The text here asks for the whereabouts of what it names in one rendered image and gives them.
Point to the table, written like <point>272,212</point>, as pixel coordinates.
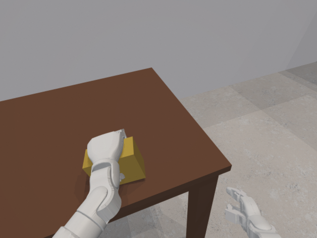
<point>44,136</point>

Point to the sponge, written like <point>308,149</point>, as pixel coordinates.
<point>131,162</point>

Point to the robot right forearm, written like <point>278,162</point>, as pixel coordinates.
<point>258,227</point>

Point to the robot left forearm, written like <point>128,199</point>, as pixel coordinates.
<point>101,204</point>

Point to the robot left hand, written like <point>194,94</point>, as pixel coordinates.
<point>107,146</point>

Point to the robot right hand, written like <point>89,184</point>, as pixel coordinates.
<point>247,208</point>

